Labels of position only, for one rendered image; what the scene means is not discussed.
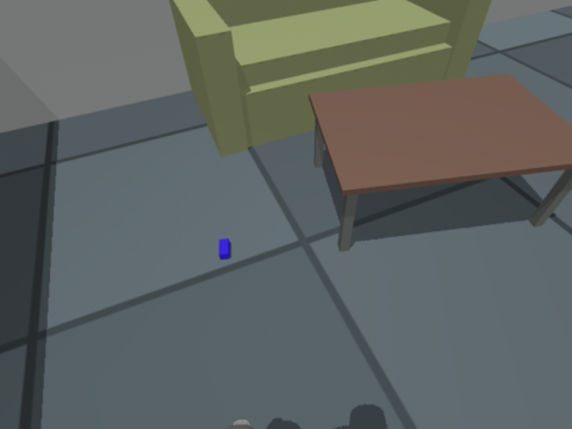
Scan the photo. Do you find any coffee table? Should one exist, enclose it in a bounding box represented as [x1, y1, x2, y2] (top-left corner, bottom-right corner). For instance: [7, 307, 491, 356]
[308, 74, 572, 252]

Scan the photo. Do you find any sofa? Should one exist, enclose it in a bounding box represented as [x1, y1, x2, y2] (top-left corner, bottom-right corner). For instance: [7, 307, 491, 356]
[169, 0, 492, 156]

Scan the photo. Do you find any small box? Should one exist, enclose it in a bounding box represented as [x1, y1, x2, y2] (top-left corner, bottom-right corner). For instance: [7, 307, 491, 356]
[219, 239, 230, 260]

